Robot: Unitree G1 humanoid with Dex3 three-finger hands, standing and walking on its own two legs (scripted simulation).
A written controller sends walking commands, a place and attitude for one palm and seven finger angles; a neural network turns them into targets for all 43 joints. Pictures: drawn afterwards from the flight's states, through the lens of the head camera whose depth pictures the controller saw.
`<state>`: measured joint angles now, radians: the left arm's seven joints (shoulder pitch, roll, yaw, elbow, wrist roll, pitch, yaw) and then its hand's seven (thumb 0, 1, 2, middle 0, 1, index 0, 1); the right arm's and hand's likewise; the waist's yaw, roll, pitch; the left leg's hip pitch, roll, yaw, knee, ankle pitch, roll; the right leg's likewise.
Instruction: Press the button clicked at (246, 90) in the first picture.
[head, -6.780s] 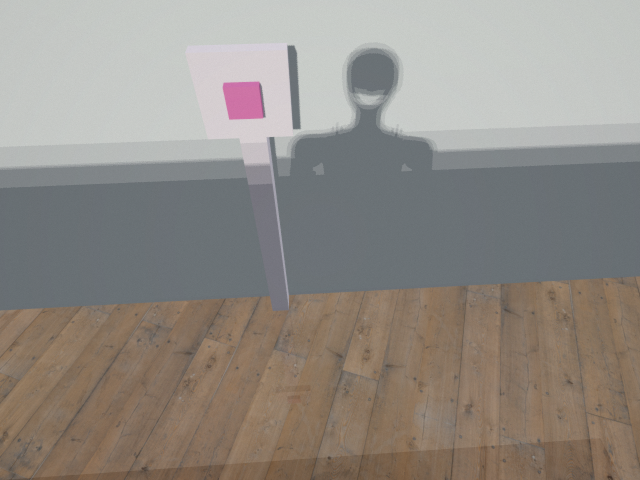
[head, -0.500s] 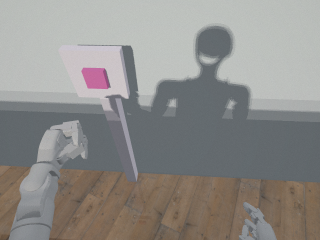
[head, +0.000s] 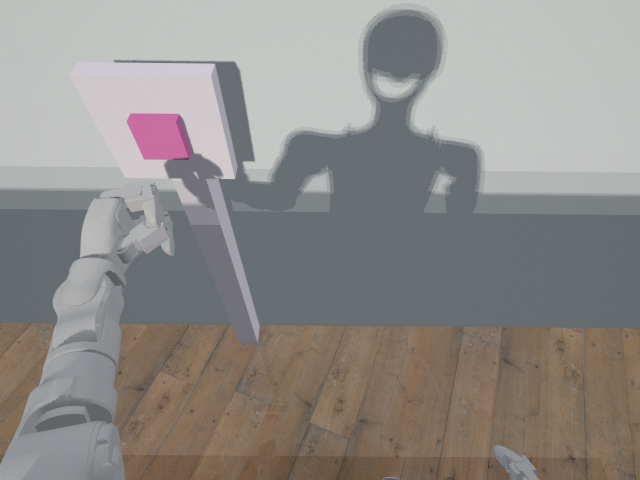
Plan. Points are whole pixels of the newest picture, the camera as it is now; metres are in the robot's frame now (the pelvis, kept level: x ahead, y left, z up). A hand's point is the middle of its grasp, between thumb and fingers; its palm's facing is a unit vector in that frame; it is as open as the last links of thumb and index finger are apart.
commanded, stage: aim a knuckle at the button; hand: left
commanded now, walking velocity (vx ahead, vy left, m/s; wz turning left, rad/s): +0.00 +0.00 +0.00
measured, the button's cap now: (161, 135) +0.55 +0.24 +0.11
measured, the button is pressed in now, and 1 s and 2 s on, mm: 0 0 8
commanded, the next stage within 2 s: press the button with the knuckle in 0.96 s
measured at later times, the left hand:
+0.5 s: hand (182, 202) +0.45 +0.20 +0.08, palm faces +0.00 -1.00 +0.01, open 3.1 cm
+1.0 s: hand (181, 210) +0.44 +0.19 +0.08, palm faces +0.00 -1.00 +0.00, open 3.1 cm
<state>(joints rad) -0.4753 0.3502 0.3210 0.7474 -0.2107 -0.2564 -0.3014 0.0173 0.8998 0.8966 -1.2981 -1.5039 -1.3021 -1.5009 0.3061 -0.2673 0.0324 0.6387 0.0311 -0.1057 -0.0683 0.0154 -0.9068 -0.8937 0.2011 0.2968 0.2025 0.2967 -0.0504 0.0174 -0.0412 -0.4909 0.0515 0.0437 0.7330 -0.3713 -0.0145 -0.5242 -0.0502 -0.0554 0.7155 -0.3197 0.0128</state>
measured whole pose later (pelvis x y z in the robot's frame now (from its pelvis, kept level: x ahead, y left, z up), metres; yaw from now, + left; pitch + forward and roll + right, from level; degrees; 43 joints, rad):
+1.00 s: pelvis -0.01 +0.00 -0.01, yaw +0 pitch +11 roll -1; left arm -0.68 0.37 0.33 0.99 -0.15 -0.33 -0.26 0.02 0.90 0.90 -1.30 -1.50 -1.30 -1.50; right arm 0.30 -0.27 0.03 0.60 0.02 0.00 -0.04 0.01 -0.91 -0.89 0.20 0.30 0.20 0.30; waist -0.08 0.01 -0.07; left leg -0.62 0.06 0.04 0.82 -0.40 -0.01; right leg -0.64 -0.05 -0.05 0.78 -0.33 0.02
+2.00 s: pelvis +0.00 +0.01 -0.02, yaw +0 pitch +17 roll -2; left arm -0.94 0.52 0.40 1.22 -0.08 -0.34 -0.26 -0.01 0.82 0.91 -1.30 -1.50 -1.31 -1.50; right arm 0.39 -0.27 0.04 0.64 -0.02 0.03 -0.03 0.01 -0.91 -0.89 0.20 0.30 0.20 0.30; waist -0.16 0.02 -0.07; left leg -0.77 0.07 0.02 0.88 -0.41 0.00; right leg -0.77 -0.04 -0.06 0.81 -0.33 0.02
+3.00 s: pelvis -0.01 +0.01 -0.02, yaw -1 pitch +17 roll -2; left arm -0.89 0.50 0.42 1.16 -0.09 -0.33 -0.24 -0.01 0.83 0.91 -1.30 -1.50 -1.31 -1.50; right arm 0.42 -0.28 0.04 0.61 -0.01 0.02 -0.02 0.01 -0.91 -0.89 0.20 0.30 0.20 0.30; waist -0.16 0.02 -0.08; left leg -0.78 0.07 0.03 0.90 -0.41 0.00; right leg -0.79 -0.03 -0.05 0.82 -0.32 0.02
